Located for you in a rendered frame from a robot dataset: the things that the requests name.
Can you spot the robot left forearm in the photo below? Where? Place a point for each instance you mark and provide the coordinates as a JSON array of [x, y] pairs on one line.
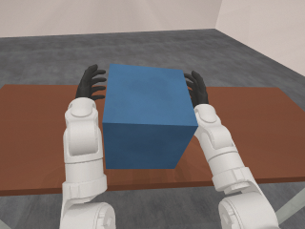
[[83, 152]]

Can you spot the carton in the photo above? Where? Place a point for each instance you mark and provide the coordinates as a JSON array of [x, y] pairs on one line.
[[148, 119]]

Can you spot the robot right hand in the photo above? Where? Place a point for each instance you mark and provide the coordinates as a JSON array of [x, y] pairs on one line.
[[198, 92]]

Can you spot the robot right upper arm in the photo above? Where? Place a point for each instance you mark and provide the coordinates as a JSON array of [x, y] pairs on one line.
[[246, 211]]

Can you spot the robot left upper arm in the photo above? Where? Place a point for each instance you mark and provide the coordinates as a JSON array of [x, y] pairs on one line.
[[94, 215]]

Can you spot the robot left hand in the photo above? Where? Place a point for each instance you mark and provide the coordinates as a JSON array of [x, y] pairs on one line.
[[85, 88]]

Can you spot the table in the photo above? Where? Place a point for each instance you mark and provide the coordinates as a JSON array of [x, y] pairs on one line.
[[266, 126]]

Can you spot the robot right forearm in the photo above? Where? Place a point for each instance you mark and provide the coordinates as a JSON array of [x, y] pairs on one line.
[[229, 173]]

